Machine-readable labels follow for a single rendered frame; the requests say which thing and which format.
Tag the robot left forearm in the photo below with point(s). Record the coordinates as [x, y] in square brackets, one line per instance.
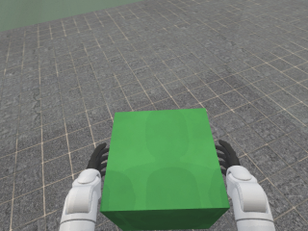
[80, 205]

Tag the right robot hand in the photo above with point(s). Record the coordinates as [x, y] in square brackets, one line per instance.
[229, 156]

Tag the carton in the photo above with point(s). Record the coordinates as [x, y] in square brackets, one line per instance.
[163, 172]

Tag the robot right forearm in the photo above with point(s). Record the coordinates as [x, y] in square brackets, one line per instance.
[250, 202]

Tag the left robot hand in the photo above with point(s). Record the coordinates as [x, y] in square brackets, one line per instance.
[96, 158]

